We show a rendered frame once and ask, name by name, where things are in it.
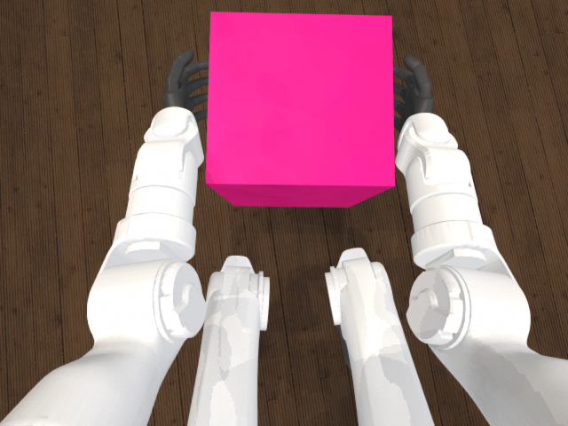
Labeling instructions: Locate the robot right foot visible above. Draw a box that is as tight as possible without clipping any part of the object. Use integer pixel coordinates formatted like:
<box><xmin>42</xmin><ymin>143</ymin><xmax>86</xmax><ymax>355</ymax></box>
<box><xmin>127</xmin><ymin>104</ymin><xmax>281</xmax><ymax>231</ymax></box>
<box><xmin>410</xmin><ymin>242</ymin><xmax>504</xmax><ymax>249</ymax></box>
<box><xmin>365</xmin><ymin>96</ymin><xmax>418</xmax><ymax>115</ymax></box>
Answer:
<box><xmin>336</xmin><ymin>325</ymin><xmax>351</xmax><ymax>368</ymax></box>

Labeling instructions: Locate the right robot hand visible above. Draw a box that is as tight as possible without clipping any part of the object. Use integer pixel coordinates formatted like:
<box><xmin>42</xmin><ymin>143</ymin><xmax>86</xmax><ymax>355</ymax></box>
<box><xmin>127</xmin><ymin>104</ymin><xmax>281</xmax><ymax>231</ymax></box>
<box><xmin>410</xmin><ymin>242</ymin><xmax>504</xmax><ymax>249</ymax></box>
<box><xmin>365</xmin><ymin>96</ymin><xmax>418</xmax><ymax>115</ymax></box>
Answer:
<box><xmin>393</xmin><ymin>54</ymin><xmax>434</xmax><ymax>134</ymax></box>

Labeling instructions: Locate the robot right forearm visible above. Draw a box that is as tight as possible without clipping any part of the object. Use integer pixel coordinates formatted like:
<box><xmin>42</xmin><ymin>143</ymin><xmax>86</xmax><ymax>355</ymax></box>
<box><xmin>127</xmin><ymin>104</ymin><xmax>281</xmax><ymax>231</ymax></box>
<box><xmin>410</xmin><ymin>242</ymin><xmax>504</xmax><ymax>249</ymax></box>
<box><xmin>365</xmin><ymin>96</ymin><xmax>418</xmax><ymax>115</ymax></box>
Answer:
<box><xmin>395</xmin><ymin>113</ymin><xmax>531</xmax><ymax>315</ymax></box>

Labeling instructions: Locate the left robot thigh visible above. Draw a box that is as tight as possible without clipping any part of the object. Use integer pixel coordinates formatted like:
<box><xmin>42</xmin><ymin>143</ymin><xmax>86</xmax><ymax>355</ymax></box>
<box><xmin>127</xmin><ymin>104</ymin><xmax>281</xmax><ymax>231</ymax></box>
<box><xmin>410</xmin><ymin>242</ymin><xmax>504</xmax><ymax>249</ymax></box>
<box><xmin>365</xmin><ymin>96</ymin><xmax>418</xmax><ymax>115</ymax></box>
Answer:
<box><xmin>187</xmin><ymin>266</ymin><xmax>270</xmax><ymax>426</ymax></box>

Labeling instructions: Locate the robot left upper arm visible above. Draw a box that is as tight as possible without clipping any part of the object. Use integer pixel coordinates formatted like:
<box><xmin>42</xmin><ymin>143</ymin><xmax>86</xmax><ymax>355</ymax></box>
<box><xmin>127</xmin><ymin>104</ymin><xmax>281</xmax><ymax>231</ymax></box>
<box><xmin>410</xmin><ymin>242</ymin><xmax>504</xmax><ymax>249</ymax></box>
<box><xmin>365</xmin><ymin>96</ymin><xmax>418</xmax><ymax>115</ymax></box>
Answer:
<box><xmin>0</xmin><ymin>257</ymin><xmax>207</xmax><ymax>426</ymax></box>

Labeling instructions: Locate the robot left forearm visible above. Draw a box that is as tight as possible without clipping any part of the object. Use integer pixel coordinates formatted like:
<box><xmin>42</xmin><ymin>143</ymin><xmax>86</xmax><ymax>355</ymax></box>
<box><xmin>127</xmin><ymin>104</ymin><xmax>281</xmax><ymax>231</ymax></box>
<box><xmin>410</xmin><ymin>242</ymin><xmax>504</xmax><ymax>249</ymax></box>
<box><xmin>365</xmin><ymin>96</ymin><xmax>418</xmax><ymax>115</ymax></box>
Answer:
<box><xmin>87</xmin><ymin>106</ymin><xmax>204</xmax><ymax>330</ymax></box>

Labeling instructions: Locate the robot right upper arm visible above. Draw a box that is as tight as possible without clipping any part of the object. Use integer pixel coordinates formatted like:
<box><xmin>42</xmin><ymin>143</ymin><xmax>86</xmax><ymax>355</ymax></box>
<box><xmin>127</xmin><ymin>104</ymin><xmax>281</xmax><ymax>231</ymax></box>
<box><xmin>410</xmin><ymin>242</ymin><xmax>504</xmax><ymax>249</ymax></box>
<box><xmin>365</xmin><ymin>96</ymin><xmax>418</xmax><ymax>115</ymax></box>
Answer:
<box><xmin>406</xmin><ymin>264</ymin><xmax>568</xmax><ymax>426</ymax></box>

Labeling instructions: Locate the left robot hand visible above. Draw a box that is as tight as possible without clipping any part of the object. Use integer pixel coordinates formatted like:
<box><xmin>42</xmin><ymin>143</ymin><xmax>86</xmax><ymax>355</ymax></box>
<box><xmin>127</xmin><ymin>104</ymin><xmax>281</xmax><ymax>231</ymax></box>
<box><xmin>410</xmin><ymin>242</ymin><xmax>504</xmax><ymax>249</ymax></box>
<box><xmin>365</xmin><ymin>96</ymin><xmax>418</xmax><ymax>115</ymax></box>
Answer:
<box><xmin>162</xmin><ymin>49</ymin><xmax>209</xmax><ymax>122</ymax></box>

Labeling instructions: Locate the carton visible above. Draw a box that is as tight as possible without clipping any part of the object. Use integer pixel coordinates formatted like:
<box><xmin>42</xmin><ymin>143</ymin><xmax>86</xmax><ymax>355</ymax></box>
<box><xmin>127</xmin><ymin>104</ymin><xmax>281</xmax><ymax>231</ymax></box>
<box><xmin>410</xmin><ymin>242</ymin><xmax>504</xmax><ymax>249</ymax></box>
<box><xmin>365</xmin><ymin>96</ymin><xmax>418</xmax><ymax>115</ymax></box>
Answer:
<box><xmin>205</xmin><ymin>12</ymin><xmax>395</xmax><ymax>208</ymax></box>

